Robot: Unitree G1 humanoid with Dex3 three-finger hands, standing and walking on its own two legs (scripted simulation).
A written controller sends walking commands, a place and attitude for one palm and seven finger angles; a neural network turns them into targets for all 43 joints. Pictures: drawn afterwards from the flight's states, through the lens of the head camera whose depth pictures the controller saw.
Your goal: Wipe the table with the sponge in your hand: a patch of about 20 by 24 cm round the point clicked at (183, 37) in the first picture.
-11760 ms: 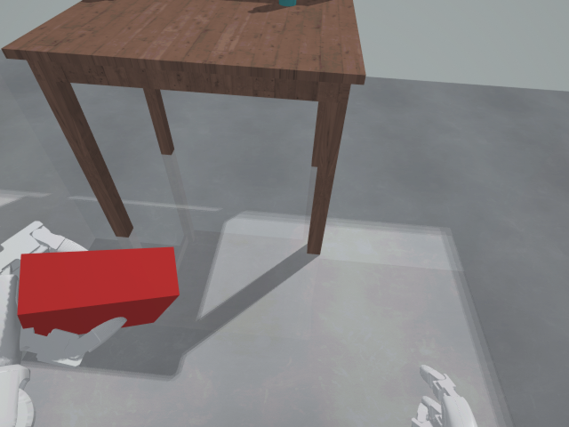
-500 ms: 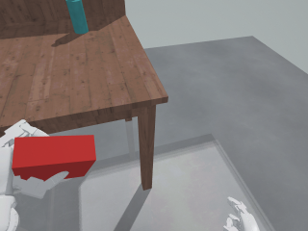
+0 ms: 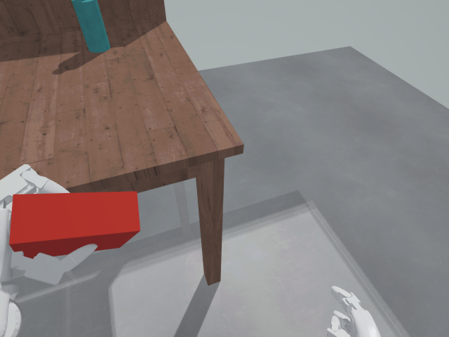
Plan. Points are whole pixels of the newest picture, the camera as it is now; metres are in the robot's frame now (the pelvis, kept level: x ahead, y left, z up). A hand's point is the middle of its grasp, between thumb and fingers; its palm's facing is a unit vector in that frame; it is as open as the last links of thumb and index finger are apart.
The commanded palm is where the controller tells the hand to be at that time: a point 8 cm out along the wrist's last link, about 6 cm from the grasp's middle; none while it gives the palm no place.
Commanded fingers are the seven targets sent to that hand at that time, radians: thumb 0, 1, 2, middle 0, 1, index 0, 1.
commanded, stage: shuffle to correct the standing spot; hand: left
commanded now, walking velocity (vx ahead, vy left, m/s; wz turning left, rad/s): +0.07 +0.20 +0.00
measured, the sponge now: (95, 225) +0.23 +0.20 +0.15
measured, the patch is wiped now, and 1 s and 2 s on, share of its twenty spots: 0.00 0.00 0.00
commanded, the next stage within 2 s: none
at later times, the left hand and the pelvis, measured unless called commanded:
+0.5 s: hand (27, 217) +0.23 +0.28 +0.17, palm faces +0.36 -0.82 -0.44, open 9.7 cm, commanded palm +0.18 +0.32 +0.19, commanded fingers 0.00 0.10 1.30 -1.20 -1.60 -1.20 -1.60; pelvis +0.01 +0.05 +0.01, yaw -2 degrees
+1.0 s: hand out of the picture +0.21 +0.41 +0.17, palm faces +0.41 -0.79 -0.46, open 9.7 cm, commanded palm +0.16 +0.45 +0.19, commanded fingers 0.00 0.10 1.30 -1.20 -1.60 -1.20 -1.60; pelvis -0.01 +0.17 -0.02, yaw -1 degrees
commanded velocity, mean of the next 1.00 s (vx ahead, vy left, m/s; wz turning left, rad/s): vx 0.06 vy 0.20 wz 0.00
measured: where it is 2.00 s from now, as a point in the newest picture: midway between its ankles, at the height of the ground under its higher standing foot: outside the picture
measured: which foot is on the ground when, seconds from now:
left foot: down 0.00-0.30, up 0.32-0.56, down 0.58-1.00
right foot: down 0.00-0.60, up 0.62-0.70, down 0.72-0.96, up 0.98-1.00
